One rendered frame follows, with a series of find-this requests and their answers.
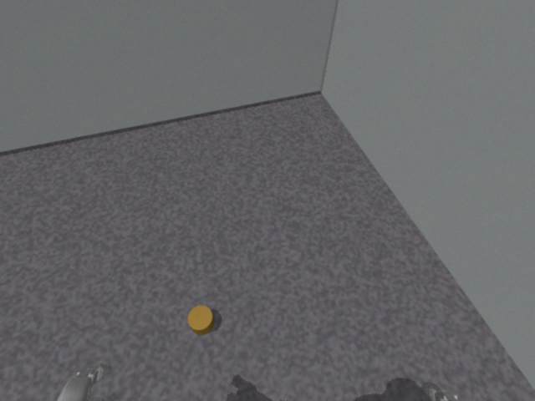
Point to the left robot hand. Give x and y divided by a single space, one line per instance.
78 388

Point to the right robot hand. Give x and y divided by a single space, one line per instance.
438 393

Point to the tin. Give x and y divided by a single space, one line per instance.
201 320

